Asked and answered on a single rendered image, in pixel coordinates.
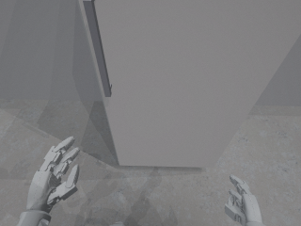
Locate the fridge door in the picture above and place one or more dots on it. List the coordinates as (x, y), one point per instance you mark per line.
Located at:
(186, 73)

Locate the robot left hand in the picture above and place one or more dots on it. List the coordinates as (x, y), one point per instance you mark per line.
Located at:
(48, 178)

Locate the handle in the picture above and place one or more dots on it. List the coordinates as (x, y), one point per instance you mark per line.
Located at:
(97, 45)

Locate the robot right hand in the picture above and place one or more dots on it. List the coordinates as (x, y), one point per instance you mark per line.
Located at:
(247, 208)

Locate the left robot forearm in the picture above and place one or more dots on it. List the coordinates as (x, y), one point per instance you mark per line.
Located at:
(34, 218)

